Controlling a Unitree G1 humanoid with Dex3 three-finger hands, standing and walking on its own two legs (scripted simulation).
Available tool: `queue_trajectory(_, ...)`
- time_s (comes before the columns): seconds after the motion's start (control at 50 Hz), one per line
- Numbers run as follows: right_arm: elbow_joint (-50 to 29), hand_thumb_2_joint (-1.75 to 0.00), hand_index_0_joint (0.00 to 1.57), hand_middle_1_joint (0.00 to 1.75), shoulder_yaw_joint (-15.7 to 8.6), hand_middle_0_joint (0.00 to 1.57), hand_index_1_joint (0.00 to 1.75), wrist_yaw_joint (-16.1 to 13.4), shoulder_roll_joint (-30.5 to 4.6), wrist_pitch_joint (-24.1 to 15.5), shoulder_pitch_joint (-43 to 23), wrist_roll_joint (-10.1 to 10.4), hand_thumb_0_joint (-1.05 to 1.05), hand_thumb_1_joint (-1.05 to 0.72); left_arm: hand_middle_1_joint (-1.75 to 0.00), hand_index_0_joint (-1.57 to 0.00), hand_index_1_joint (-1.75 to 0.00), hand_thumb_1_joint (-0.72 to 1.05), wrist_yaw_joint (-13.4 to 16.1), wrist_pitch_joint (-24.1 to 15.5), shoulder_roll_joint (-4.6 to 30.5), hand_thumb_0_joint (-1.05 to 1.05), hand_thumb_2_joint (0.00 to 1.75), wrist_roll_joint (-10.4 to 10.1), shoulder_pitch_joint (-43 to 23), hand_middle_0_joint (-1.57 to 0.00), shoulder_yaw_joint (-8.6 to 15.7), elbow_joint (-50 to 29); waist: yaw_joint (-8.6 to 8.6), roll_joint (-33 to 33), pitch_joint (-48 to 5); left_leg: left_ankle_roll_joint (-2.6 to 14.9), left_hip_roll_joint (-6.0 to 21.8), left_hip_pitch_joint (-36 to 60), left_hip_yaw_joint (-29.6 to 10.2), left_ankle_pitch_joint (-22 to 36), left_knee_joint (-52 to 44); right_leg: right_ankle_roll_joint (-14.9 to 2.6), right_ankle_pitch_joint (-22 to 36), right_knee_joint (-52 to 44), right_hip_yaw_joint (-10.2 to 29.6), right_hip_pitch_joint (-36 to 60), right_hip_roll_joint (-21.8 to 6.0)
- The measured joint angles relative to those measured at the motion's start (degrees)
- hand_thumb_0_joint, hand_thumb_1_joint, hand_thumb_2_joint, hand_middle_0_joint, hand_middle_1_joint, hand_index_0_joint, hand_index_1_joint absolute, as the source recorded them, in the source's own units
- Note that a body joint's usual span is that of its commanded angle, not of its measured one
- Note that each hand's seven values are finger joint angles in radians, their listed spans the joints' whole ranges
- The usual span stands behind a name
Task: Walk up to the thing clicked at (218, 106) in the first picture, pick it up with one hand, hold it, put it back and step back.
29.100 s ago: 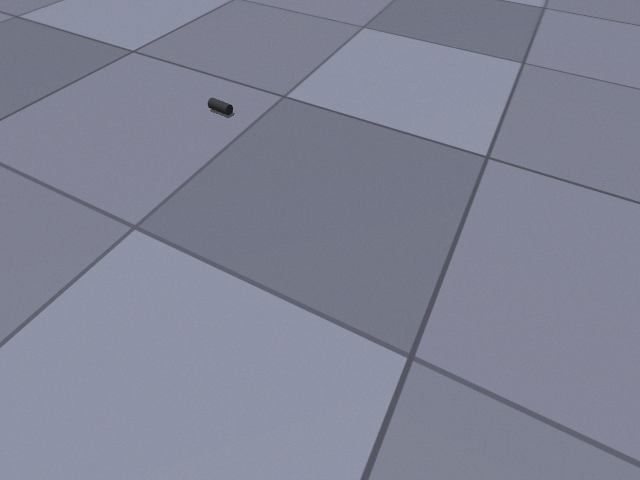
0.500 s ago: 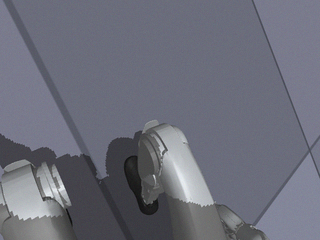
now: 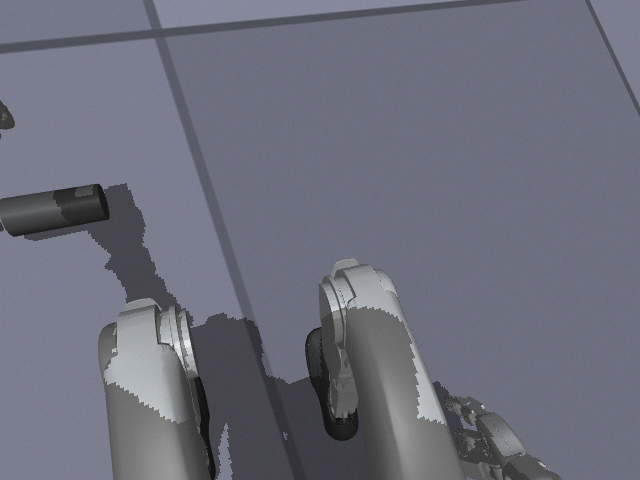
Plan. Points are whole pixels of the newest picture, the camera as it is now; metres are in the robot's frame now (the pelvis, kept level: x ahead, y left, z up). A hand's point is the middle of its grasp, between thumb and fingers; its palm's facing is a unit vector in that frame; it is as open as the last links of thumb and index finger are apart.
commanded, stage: withdraw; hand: left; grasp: from above
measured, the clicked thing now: (58, 209) +0.51 +0.31 -0.33
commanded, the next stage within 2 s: home in 0.24 s
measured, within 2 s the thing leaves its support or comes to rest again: neither
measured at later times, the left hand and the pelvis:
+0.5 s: hand out of the picture +0.50 +0.32 -0.16, palm faces -0.35 -0.08 -0.93, open 12.8 cm; pelvis +0.01 +0.00 -0.03, yaw +0 degrees
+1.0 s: hand out of the picture +0.34 +0.27 +0.04, palm faces -0.19 -0.73 -0.66, open 7.6 cm; pelvis +0.02 +0.00 +0.15, yaw +5 degrees
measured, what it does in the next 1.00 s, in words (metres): rises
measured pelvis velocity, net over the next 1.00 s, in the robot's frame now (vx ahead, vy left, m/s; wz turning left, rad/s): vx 0.02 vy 0.00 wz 0.08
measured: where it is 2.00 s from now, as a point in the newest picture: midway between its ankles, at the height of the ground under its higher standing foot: (268, 426)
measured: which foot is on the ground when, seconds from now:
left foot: down 0.00-1.00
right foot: down 0.00-1.00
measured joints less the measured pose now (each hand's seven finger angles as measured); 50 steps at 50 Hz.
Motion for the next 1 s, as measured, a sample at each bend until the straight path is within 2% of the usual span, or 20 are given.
queue_trajectory(0.06,0.4,-0.90,0.20,0.30,0.3,0.20,0.30,-1.0,-0.6,0.4,0.3,-0.1,0.00,-0.90,-0.97,-0.13,-0.97,-0.47,0.8,-2.7,0.3,0.00,0.98,1.1,-0.7,-0.14,-0.4,1.0,-0.12,-0.8,0.0,-0.08,-0.1,-0.4,0.0,0.5,-0.1,-0.02,0.4,0.0,0.0,-0.4,0.0)
queue_trajectory(0.16,1.6,-0.90,0.20,0.30,1.2,0.20,0.30,-1.5,-0.9,0.8,0.4,-0.9,0.00,-0.90,-0.95,-0.14,-0.96,-0.45,5.6,-5.4,0.7,0.00,0.97,4.3,-2.6,-0.15,-0.8,5.8,-1.07,-1.9,0.5,-0.17,-0.3,-1.9,-0.2,0.8,1.5,-0.05,0.6,1.5,0.0,-1.8,0.0)
queue_trajectory(0.24,2.1,-0.90,0.20,0.30,1.9,0.20,0.30,-1.4,-0.4,0.5,0.4,-1.9,0.00,-0.90,-0.94,-0.15,-0.95,-0.44,9.7,-6.2,1.7,0.00,0.96,7.4,-3.6,-0.16,1.2,9.4,-2.25,-2.3,1.7,-0.15,-0.5,-3.7,-0.6,0.9,3.5,0.06,0.7,3.3,-0.2,-3.4,0.1)
queue_trajectory(0.3,2.4,-0.90,0.20,0.30,2.1,0.20,0.30,-1.0,0.3,-0.1,0.9,-2.5,0.00,-0.90,-0.93,-0.17,-0.93,-0.42,12.2,-5.8,2.2,0.00,0.94,8.8,-3.7,-0.17,3.0,10.3,-2.77,-2.3,2.5,-0.13,-0.6,-5.0,-0.7,0.9,4.9,0.23,0.7,4.5,-0.2,-4.5,0.1)
queue_trajectory(0.38,3.1,-0.90,0.20,0.30,1.9,0.20,0.30,-0.4,1.7,-0.7,1.9,-2.7,0.00,-0.90,-0.91,-0.19,-0.91,-0.40,14.0,-4.1,2.0,0.00,0.92,8.9,-2.6,-0.19,4.7,8.7,-2.79,-1.9,2.5,-0.08,-0.8,-6.2,-0.6,0.7,5.8,0.49,0.4,5.6,0.0,-5.7,0.1)
queue_trajectory(0.44,3.5,-0.90,0.20,0.30,1.2,0.20,0.30,0.0,2.9,-1.0,2.5,-2.3,0.00,-0.90,-0.86,-0.20,-0.86,-0.35,13.7,-2.3,1.1,0.00,0.92,7.4,-1.3,-0.21,5.4,5.9,-2.39,-1.4,1.9,-0.01,-0.7,-6.2,-0.3,0.3,5.6,0.70,0.0,5.5,0.3,-5.8,0.1)
queue_trajectory(0.52,3.8,-0.90,0.20,0.30,-0.3,0.20,0.30,0.4,4.0,-0.8,3.3,-1.0,0.00,-0.89,-0.75,-0.22,-0.75,-0.22,11.3,0.6,-1.3,0.00,0.90,3.2,1.4,-0.23,5.6,1.0,-1.09,-0.3,-0.2,0.08,-0.5,-4.9,0.4,-0.3,3.7,0.70,-0.6,4.0,0.7,-4.8,-0.1)
queue_trajectory(0.58,3.5,-0.90,0.20,0.30,-1.9,0.21,0.30,0.5,4.4,0.0,3.8,0.3,0.00,-0.89,-0.66,-0.22,-0.67,-0.10,7.8,2.6,-3.9,0.00,0.88,-1.6,5.0,-0.24,5.5,-4.1,0.47,0.7,-2.4,0.24,-0.2,-2.7,1.0,-0.9,1.2,0.76,-1.1,1.7,1.0,-2.9,-0.2)
queue_trajectory(0.62,3.1,-0.90,0.20,0.30,-3.1,0.21,0.30,0.4,4.4,0.7,4.0,1.3,0.00,-0.89,-0.60,-0.22,-0.61,0.00,5.3,4.0,-6.0,0.00,0.87,-5.7,8.4,-0.24,4.9,-8.8,1.71,1.4,-3.9,0.36,0.0,-0.5,1.4,-1.3,-1.0,0.76,-1.5,-0.4,1.3,-0.9,-0.2)
queue_trajectory(0.72,1.5,-0.90,0.20,0.30,-4.8,0.21,0.30,-0.8,3.5,1.8,3.1,3.7,0.00,-0.90,-0.46,-0.21,-0.46,0.29,-0.6,7.8,-10.4,0.00,0.83,-17.6,18.8,-0.22,3.8,-21.9,4.53,2.2,-6.7,0.52,0.5,6.2,2.2,-1.5,-7.8,0.52,-1.5,-6.9,1.5,5.4,-0.4)
queue_trajectory(0.78,0.3,-0.90,0.20,0.30,-5.7,0.20,0.30,-1.8,2.9,2.1,2.0,4.8,0.00,-0.90,-0.39,-0.21,-0.40,0.48,-3.3,9.8,-13.0,0.00,0.84,-24.0,25.0,-0.22,3.3,-29.3,6.11,1.9,-7.8,0.45,0.7,10.8,2.7,-1.3,-12.2,0.35,-1.2,-11.0,1.7,9.6,-0.4)
queue_trajectory(0.88,-1.3,-0.90,0.20,0.30,-6.8,0.20,0.30,-3.6,2.4,1.5,-0.5,6.0,0.00,-0.90,-0.34,-0.21,-0.34,0.72,-4.7,12.9,-17.1,0.01,0.86,-32.2,34.0,-0.22,2.4,-38.8,8.26,1.0,-8.5,0.17,0.8,18.5,3.2,-0.5,-19.1,-0.09,-0.5,-17.4,1.7,17.1,-0.7)
queue_trajectory(1.0,-2.6,-0.90,0.20,0.30,-7.0,0.20,0.30,-6.2,2.8,-0.7,-3.7,6.9,0.00,-0.90,-0.31,-0.21,-0.31,0.84,-4.0,17.2,-21.6,0.01,0.89,-40.7,42.8,-0.22,1.9,-47.1,9.51,0.6,-8.9,-0.28,0.7,27.9,3.6,0.8,-26.9,-0.57,0.4,-24.6,1.6,26.2,-1.1)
